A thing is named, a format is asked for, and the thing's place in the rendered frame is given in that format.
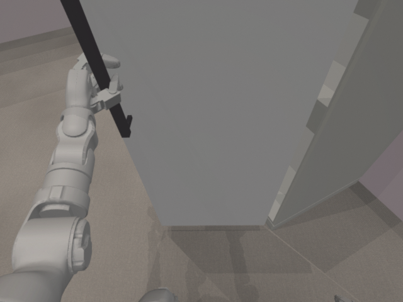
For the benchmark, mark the fridge door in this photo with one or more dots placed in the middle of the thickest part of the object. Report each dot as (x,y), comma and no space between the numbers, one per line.
(220,92)

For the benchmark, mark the left robot upper arm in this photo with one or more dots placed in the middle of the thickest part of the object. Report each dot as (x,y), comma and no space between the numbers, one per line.
(49,251)

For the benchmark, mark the robot left thigh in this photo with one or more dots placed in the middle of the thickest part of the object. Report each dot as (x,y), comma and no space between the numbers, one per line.
(159,295)

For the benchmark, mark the left robot forearm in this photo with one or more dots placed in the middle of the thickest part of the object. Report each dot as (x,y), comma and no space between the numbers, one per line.
(64,192)

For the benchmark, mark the robot left hand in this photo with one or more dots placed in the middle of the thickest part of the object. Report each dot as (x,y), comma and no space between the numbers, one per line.
(81,87)

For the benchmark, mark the handle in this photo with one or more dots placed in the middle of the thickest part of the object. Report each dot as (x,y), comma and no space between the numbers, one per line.
(87,42)

